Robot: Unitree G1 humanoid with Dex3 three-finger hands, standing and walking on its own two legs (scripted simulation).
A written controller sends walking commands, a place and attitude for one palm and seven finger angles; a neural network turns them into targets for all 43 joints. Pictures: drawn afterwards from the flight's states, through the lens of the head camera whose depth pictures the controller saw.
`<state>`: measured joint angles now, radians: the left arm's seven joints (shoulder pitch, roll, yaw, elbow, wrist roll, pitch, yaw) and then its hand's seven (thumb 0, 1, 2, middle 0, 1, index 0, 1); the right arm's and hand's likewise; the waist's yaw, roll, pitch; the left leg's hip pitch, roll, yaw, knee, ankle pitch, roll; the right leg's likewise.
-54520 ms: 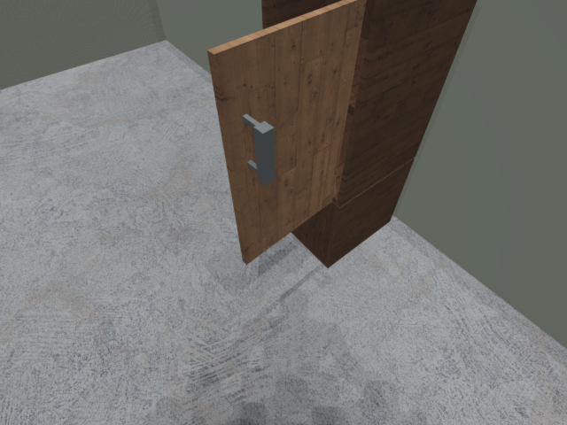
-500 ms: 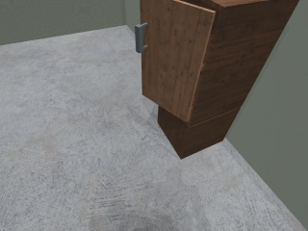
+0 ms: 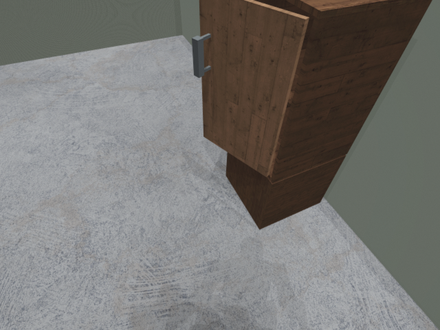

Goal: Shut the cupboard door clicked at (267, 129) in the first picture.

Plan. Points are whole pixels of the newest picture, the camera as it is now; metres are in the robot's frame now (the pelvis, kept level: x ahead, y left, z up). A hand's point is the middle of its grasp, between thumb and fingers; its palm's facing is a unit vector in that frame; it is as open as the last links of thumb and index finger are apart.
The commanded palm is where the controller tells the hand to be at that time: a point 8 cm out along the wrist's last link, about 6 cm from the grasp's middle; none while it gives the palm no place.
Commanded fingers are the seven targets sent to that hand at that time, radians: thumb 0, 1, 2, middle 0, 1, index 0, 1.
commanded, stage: walk to a spot facing it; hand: left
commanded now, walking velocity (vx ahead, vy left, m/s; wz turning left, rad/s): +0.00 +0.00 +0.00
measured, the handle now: (203, 55) +0.90 +0.11 +0.06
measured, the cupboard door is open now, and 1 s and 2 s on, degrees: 23 23 23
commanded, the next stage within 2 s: none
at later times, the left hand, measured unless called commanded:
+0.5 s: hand out of the picture +0.01 +0.23 -0.20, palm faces +0.21 -0.95 -0.24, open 7.4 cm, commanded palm none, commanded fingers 0.00 0.90 0.90 -0.20 -0.30 -0.20 -0.30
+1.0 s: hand out of the picture -0.03 +0.17 -0.16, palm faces +0.50 -0.81 -0.30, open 7.4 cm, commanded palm none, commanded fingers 0.00 0.90 0.90 -0.20 -0.30 -0.20 -0.30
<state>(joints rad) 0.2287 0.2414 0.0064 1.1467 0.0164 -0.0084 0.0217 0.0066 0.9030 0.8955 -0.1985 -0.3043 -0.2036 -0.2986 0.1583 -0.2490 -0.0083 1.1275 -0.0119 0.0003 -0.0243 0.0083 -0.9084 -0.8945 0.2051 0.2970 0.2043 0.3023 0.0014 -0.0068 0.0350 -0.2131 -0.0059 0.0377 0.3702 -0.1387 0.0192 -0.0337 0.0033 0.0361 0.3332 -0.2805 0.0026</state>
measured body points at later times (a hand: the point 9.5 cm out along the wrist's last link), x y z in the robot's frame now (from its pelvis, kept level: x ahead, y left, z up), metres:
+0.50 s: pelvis +0.00 +0.02 -0.02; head +0.05 +0.05 +0.43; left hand +0.00 +0.28 -0.18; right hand +0.07 -0.21 -0.16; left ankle +0.03 +0.11 -0.74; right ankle -0.04 -0.13 -0.68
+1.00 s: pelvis +0.01 -0.04 -0.01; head +0.07 -0.04 +0.44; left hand -0.06 +0.21 -0.14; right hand +0.20 -0.25 -0.16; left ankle -0.06 +0.08 -0.67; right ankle +0.03 -0.16 -0.74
